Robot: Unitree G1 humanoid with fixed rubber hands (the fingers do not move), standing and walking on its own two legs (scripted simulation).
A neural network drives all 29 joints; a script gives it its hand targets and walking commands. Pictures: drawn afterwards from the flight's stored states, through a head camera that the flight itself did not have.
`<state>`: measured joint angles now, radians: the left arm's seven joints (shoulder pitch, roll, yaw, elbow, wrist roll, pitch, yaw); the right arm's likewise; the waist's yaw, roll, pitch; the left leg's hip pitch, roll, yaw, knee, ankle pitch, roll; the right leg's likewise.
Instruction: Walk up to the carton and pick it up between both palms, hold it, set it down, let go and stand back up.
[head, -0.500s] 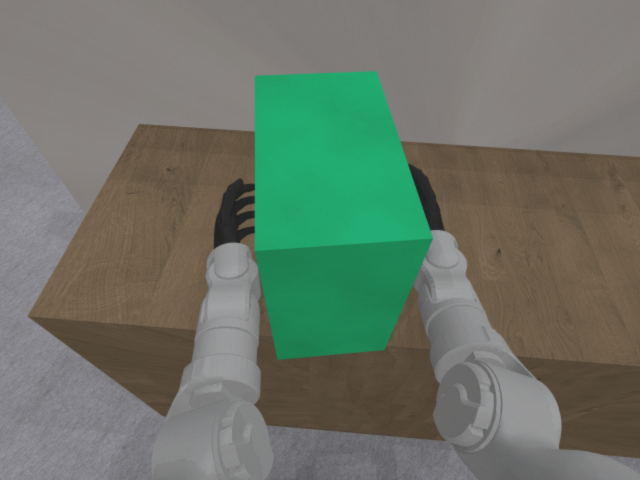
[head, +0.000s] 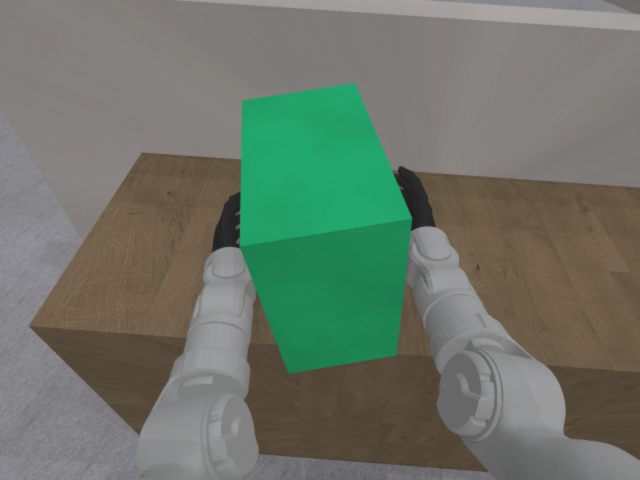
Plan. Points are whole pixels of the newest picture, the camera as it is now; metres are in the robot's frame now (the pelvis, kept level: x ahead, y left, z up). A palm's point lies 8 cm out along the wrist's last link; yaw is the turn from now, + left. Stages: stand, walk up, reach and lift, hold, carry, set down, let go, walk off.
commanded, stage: reach and lift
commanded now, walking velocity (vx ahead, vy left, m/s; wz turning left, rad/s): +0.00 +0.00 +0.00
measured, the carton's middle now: (321, 231) +0.44 +0.02 +0.08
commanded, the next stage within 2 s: none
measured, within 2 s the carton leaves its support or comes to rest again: neither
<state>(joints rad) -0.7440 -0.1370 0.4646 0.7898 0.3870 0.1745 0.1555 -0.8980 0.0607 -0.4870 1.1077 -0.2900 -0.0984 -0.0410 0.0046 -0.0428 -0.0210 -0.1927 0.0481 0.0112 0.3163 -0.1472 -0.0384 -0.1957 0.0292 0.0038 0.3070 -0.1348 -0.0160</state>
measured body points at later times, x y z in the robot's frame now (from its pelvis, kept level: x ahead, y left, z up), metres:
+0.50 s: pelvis -0.01 +0.01 +0.00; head -0.04 +0.04 +0.45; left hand +0.40 +0.15 +0.14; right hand +0.41 -0.11 +0.17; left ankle +0.01 +0.14 -0.75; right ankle +0.01 -0.10 -0.75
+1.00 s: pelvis -0.01 +0.02 +0.00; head -0.05 +0.04 +0.45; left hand +0.39 +0.16 +0.17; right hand +0.40 -0.09 +0.20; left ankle +0.01 +0.14 -0.75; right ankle +0.01 -0.10 -0.75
